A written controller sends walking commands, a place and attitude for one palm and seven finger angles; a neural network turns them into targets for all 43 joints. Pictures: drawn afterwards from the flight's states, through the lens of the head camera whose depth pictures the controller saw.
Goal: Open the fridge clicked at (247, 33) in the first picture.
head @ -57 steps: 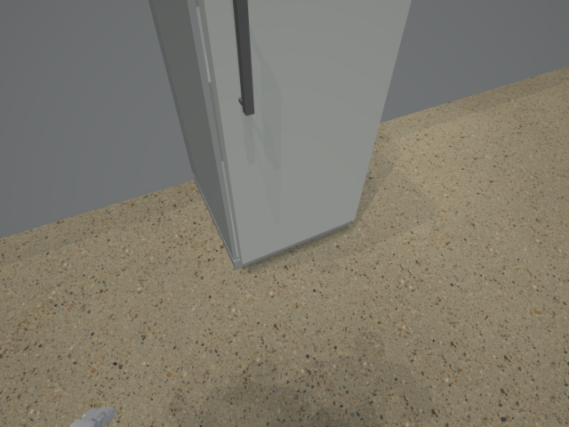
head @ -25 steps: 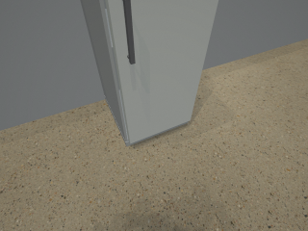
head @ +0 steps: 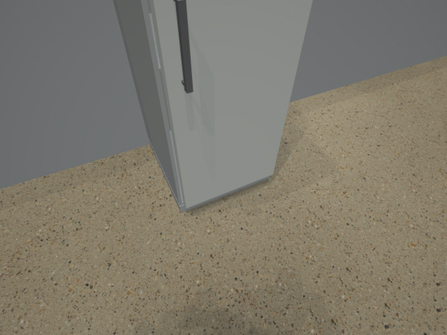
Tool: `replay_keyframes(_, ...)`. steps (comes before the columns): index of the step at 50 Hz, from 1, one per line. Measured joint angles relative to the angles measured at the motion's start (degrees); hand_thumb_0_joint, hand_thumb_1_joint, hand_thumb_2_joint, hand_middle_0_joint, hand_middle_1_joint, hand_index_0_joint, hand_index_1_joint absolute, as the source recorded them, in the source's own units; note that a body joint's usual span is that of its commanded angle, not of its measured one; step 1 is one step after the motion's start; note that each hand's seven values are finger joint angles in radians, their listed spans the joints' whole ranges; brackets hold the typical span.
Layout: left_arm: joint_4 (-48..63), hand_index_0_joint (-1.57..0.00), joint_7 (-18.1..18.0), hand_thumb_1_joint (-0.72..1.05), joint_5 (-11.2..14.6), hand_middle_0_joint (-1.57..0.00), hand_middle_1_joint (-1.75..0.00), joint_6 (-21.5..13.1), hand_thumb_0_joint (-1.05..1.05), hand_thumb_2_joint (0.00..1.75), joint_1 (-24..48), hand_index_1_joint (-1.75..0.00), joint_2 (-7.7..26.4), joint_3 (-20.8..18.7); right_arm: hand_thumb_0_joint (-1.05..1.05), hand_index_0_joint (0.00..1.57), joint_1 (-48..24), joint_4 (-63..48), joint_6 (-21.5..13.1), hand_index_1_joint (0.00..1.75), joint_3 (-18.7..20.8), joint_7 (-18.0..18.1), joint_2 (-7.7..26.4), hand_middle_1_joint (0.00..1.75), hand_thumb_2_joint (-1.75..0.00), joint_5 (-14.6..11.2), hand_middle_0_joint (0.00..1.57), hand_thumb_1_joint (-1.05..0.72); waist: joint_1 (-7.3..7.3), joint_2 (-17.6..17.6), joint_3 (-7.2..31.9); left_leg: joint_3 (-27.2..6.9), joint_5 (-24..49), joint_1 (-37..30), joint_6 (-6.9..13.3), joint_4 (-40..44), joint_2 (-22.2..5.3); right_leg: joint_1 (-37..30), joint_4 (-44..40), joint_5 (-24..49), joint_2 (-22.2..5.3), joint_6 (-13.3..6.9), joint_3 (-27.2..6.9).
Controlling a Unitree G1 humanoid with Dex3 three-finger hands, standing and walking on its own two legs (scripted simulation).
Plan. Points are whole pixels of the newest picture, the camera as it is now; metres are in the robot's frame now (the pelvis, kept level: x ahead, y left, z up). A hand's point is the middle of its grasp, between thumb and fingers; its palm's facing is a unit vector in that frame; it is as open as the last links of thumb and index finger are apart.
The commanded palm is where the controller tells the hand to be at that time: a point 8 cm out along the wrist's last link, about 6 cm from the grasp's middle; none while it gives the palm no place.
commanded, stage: look at it before walking up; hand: left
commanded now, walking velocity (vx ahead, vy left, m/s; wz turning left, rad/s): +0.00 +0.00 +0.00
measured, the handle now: (182, 47) +0.81 +0.17 +0.14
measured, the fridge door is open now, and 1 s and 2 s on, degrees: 0 0 0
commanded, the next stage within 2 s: walk to a spot facing it in 0.40 s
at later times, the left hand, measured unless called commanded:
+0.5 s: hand out of the picture +0.08 +0.25 -0.15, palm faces -0.03 -0.94 -0.33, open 7.4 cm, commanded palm none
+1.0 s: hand out of the picture +0.04 +0.16 -0.17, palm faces -0.15 -0.96 -0.25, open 7.4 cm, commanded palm none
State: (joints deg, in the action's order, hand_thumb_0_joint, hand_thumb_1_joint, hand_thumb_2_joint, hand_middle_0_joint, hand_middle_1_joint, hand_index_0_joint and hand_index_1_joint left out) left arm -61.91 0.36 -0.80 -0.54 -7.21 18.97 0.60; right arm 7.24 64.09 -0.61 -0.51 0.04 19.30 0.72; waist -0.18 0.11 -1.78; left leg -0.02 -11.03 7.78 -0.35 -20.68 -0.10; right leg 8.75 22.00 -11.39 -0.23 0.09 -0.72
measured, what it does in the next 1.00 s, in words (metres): lifts its left foot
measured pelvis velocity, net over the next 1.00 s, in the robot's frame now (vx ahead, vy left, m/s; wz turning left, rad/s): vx -0.02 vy -0.02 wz -0.21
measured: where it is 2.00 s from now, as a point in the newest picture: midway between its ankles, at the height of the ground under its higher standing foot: outside the picture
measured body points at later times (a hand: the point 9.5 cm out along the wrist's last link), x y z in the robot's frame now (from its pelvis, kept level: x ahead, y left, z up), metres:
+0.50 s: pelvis +0.00 +0.00 +0.00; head +0.01 +0.00 +0.45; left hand +0.08 +0.30 -0.13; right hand +0.09 -0.29 -0.13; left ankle +0.00 +0.12 -0.75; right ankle +0.01 -0.12 -0.75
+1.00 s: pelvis -0.02 -0.02 -0.01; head +0.01 -0.06 +0.43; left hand +0.05 +0.21 -0.15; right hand +0.00 -0.28 -0.17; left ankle -0.01 +0.13 -0.68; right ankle -0.01 -0.11 -0.75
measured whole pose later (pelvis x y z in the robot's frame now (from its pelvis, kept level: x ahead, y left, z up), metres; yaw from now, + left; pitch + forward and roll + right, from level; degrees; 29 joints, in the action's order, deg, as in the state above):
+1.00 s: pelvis -0.02 -0.02 -0.01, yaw -12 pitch -1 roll +2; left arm -54.0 0.3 -1.2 2.0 -15.5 10.2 -1.8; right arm 8.5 56.4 3.5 2.7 0.8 13.5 1.0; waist 1.9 -1.8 -5.5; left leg 1.1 -23.0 25.6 -2.7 -60.9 -2.3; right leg 17.8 33.1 -14.3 2.8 -3.7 -1.3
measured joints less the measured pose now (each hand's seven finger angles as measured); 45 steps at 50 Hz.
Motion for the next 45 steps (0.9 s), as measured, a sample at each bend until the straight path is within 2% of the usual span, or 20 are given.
replay_keyframes(26, -0.65, -0.20, -0.07, 0.90, -0.03, -0.20, -0.30, 0.06, 0.01, 0.90, -0.56, -0.30, 0.62, -0.07, 0.01, 0.21, -0.84, -0.07, -0.08, 0.30, -0.12, 0.05, 0.17, 0.30, -0.90, -0.15, 0.20, -0.90, 0.41, 0.09, -0.33, -0.13, 0.32, -1.07, 0.41, 1.34, 0.48, -1.26, -1.52, 0.33, -0.49, 0.45, 0.12)
replay_keyframes(30, -0.06, -0.20, -0.20, 0.90, -0.03, -0.20, -0.30, 0.58, 0.01, 0.90, -0.86, -0.30, 0.43, -0.41, 0.01, 0.21, -1.13, -0.58, 0.04, 0.30, 0.08, 0.38, 0.03, 0.30, -0.90, -0.03, 0.20, -0.90, 0.97, 0.06, -0.38, 0.70, -0.03, -0.82, 0.37, 0.71, 0.23, -0.57, -0.75, 0.25, -0.24, 0.46, -0.70)
replay_keyframes(37, 3.35, -0.20, -0.18, 0.90, -0.28, -0.20, -0.30, 3.21, 0.01, 0.90, -3.50, -0.30, -1.64, -1.45, 0.00, 0.20, -0.54, -5.20, 1.37, 0.30, 1.07, 1.19, -3.40, 0.30, -0.90, 0.17, 0.20, -0.90, 1.42, 1.06, -1.34, 4.90, -3.20, 2.42, 0.20, -5.23, -0.63, 6.03, 8.67, -2.77, 0.83, 0.33, -4.37)
replay_keyframes(40, 4.90, -0.20, 0.26, 0.90, -0.35, -0.20, -0.30, 4.03, 0.01, 0.90, -4.57, -0.29, -3.07, -2.06, 0.00, 0.20, 0.09, -6.76, 1.65, 0.30, 1.46, 1.12, -4.98, 0.30, -0.90, 0.29, 0.20, -0.90, 1.73, 1.22, -2.67, 7.15, -4.76, 3.27, -0.01, -8.16, -1.42, 10.02, 18.35, -9.70, 0.41, 0.60, -2.09)
replay_keyframes(42, 5.94, -0.20, 0.63, 0.90, -0.41, -0.20, -0.30, 4.04, 0.01, 0.90, -5.47, -0.29, -4.42, -2.40, 0.00, 0.20, 0.73, -7.32, 1.94, 0.30, 1.75, 1.06, -5.45, 0.30, -0.90, 0.47, 0.20, -0.90, 1.92, 0.20, -3.34, 8.08, -6.24, 4.03, -0.67, -11.01, -2.72, 9.95, 19.17, -10.56, 0.04, 0.60, 0.07)
replay_keyframes(43, 6.63, -0.20, 0.82, 0.90, -0.51, -0.20, -0.30, 3.66, 0.01, 0.90, -6.18, -0.30, -4.97, -2.48, 0.00, 0.21, 1.16, -7.60, 2.20, 0.30, 1.91, 0.96, -5.52, 0.30, -0.90, 0.44, 0.20, -0.90, 2.03, -0.39, -3.34, 8.36, -7.53, 5.15, -1.18, -13.61, -3.56, 9.08, 16.65, -7.29, 0.00, 0.22, 0.73)
replay_keyframes(44, 7.02, -0.20, 0.76, 0.90, -0.75, -0.20, -0.30, 3.07, 0.01, 0.90, -6.64, -0.30, -5.60, -2.55, 0.00, 0.21, 1.31, -7.70, 2.61, 0.30, 2.17, 0.89, -5.57, 0.30, -0.90, 0.33, 0.20, -0.90, 1.98, -1.12, -3.43, 7.79, -10.19, 7.26, -1.59, -18.30, -4.27, 9.63, 16.88, -6.23, 0.71, -1.07, 1.03)
replay_keyframes(45, 7.30, -0.20, 0.55, 0.90, -0.71, -0.20, -0.30, 2.69, 0.01, 0.90, -6.93, -0.30, -6.27, -2.48, 0.01, 0.21, 1.44, -7.74, 3.17, 0.30, 2.43, 0.92, -5.59, 0.30, -0.90, 0.23, 0.20, -0.90, 1.83, -1.71, -3.59, 5.97, -13.28, 9.73, -1.75, -23.87, -4.07, 10.06, 17.38, -6.40, 1.28, -2.20, 1.27)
